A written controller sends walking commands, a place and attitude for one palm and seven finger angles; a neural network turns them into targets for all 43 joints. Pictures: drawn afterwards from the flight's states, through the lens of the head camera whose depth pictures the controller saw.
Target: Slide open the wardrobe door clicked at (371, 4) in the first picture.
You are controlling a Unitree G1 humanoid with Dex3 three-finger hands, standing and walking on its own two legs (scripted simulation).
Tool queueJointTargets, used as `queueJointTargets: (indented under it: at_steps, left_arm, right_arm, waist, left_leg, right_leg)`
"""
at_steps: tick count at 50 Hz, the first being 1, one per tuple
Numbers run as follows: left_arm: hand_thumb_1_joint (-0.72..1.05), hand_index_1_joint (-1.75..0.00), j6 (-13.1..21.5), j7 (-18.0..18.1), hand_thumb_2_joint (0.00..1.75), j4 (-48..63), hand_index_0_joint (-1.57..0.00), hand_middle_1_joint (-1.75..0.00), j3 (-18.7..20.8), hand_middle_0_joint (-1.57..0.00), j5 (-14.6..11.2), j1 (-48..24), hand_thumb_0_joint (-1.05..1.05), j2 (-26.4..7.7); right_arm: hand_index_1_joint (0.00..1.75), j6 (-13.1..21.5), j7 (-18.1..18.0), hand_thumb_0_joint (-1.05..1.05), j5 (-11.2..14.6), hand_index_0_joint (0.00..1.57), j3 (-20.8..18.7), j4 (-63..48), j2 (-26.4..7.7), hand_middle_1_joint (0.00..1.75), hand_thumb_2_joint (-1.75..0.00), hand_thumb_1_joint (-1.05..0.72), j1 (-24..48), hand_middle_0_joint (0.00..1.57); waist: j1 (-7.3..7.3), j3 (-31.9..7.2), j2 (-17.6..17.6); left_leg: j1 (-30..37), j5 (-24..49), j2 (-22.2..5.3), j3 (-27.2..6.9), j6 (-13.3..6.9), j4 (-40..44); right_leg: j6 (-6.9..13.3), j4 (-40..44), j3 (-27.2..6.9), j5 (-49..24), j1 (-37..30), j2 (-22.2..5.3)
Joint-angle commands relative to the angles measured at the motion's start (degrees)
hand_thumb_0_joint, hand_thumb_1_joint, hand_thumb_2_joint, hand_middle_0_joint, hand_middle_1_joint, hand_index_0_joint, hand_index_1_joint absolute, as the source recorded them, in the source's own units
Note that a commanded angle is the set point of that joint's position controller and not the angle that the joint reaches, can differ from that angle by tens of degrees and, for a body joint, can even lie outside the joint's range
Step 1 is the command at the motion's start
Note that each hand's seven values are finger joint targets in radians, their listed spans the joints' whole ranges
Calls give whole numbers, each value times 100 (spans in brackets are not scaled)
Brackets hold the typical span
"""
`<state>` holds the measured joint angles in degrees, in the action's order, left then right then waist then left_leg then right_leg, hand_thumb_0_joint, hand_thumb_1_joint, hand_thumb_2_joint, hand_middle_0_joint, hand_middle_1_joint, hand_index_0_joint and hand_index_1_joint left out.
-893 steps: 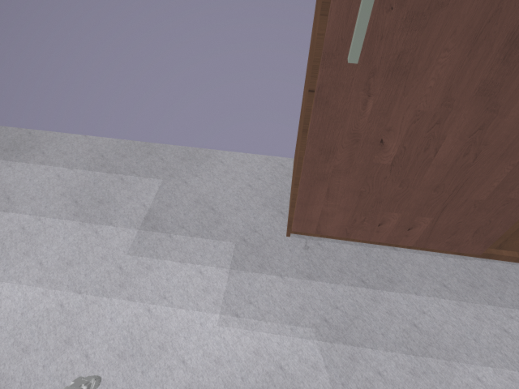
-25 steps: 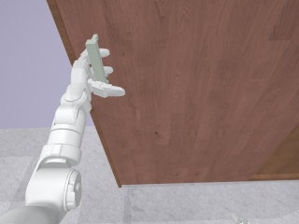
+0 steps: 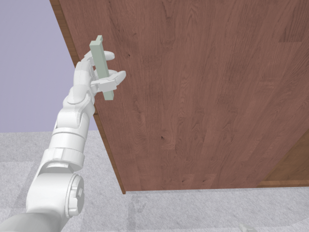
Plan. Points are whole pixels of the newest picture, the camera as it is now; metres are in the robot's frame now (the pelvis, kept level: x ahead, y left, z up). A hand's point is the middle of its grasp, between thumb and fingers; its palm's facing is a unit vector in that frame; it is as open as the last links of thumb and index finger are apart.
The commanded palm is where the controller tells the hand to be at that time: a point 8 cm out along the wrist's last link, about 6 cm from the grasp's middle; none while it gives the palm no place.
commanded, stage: grip the handle and tug to test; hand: left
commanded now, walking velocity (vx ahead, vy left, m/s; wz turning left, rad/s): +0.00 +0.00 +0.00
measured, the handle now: (104, 69) +0.48 +0.16 +0.20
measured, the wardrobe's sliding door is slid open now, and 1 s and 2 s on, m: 0.00 0.00 0.00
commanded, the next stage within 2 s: tug the door sideways, standing still in 0.90 s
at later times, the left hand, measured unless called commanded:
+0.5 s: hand (109, 77) +0.44 +0.13 +0.20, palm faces +0.07 -1.00 +0.01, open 5.6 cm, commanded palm +0.41 +0.18 +0.20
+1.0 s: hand (110, 79) +0.43 +0.13 +0.20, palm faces +0.06 -1.00 +0.02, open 5.8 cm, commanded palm +0.38 +0.18 +0.20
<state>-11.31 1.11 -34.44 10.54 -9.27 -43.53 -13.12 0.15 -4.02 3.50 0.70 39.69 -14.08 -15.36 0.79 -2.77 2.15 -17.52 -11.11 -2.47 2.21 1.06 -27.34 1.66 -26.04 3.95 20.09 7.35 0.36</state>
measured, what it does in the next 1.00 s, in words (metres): stands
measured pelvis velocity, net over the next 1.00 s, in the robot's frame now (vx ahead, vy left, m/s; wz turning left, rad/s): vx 0.03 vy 0.00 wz -0.05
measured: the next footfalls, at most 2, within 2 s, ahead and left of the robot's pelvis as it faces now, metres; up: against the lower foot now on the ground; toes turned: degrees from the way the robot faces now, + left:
right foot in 1.82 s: +0.04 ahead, -0.12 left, +0.00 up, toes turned +1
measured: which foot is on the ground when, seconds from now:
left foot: down 0.00-1.00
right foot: down 0.00-1.00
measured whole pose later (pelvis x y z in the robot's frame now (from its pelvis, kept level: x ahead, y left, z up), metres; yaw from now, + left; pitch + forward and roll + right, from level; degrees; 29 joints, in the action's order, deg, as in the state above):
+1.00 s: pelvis +0.03 +0.00 +0.00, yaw -3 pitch +2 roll +1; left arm -17.6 1.1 -12.7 13.4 -10.4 -28.5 -12.6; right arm -1.3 -2.8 3.4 0.9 35.6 -13.9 -13.4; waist 1.6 -4.1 2.0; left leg -13.6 -13.0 -2.8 4.9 1.2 -25.2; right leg 1.3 -24.2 1.3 20.2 4.8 0.4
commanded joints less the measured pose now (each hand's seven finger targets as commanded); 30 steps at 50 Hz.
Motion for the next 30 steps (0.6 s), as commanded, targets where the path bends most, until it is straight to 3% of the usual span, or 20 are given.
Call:
queueJointTargets:
  at_steps: [1,5,7,10,12,15,18,19,21,22,26,30]
  left_arm:
    - [76,-138,408,-100,84,1277,-44,-138,-92,-44,-40,-3179,0,-654]
    - [90,-140,476,-91,90,1395,-45,-140,-253,-45,-16,-3313,0,-474]
    - [90,-140,481,-88,90,1250,-45,-140,-158,-45,-41,-3113,0,-569]
    - [90,-140,488,-133,90,1255,-45,-140,-191,-45,-63,-3233,0,-546]
    - [90,-140,496,-125,90,1049,-45,-140,139,-45,-76,-3059,0,-916]
    - [90,-140,537,-180,90,1212,-45,-140,-1,-45,-76,-3155,0,-744]
    - [90,-140,554,-180,90,1165,-45,-140,173,-45,-82,-3142,0,-982]
    - [90,-140,559,-196,90,1219,-45,-140,59,-45,-86,-3199,0,-839]
    - [90,-140,560,-203,90,1125,-45,-140,167,-45,-95,-3197,0,-969]
    - [90,-140,595,-185,90,1145,-45,-140,284,-45,-97,-3012,0,-1085]
    - [90,-140,551,-215,90,1196,-45,-140,154,-45,-109,-2927,0,-896]
    - [90,-140,521,-208,90,1543,-45,-140,257,-45,-127,-2430,0,-918]
  right_arm:
    - [30,257,-84,0,-13,20,-221,-697,-710,30,-90,-90,328,20]
    - [30,298,-64,0,-21,20,-231,-703,-686,30,-90,-90,315,20]
    - [30,294,-70,0,-35,20,-239,-688,-729,30,-90,-90,277,20]
    - [30,309,-68,0,-18,20,-210,-684,-693,30,-90,-90,321,20]
    - [30,295,-92,0,-38,20,-226,-672,-755,30,-90,-90,281,20]
    - [30,306,-82,0,-20,20,-216,-702,-697,30,-90,-90,320,20]
    - [30,285,-93,0,-15,20,-218,-706,-738,30,-90,-90,331,20]
    - [30,299,-87,0,-15,20,-209,-725,-709,30,-90,-90,349,20]
    - [30,297,-90,0,-13,20,-211,-703,-728,30,-90,-90,317,20]
    - [30,287,-92,0,-29,20,-223,-728,-752,30,-90,-90,301,20]
    - [30,285,-82,0,-6,20,-210,-756,-706,30,-90,-90,352,20]
    - [30,274,-49,0,-5,20,-227,-872,-707,30,-90,-90,445,20]
  waist:
    - [188,-1623,-332]
    - [194,-1796,-74]
    - [172,-1783,-368]
    - [179,-1680,-238]
    - [117,-1629,-504]
    - [125,-1726,-309]
    - [118,-1678,-413]
    - [127,-1684,-259]
    - [137,-1625,-362]
    - [67,-1744,-415]
    - [89,-1648,-313]
    - [-25,-1846,-385]
  left_leg:
    - [1786,1588,231,-190,-398,-91]
    - [1957,1728,241,-200,-395,-133]
    - [1851,1714,247,-195,-412,-114]
    - [1793,1616,256,-180,-403,-101]
    - [1638,1574,259,-156,-431,-83]
    - [1728,1632,264,-155,-412,-103]
    - [1631,1584,261,-142,-426,-78]
    - [1674,1581,274,-130,-422,-93]
    - [1618,1518,266,-140,-418,-86]
    - [1618,1594,269,-137,-424,-86]
    - [1641,1586,261,-124,-412,-90]
    - [1703,1840,264,-89,-413,-98]
  right_leg:
    - [-97,326,-171,-2658,673,148]
    - [-76,290,-172,-2708,717,149]
    - [-92,317,-150,-2728,570,149]
    - [-96,315,-173,-2711,647,147]
    - [-121,343,-192,-2759,487,126]
    - [-107,296,-186,-2829,537,134]
    - [-124,311,-211,-2839,474,114]
    - [-119,312,-212,-2820,526,118]
    - [-120,322,-218,-2777,535,119]
    - [-116,299,-197,-2821,378,112]
    - [-118,301,-201,-2855,492,126]
    - [-122,239,-187,-3202,251,123]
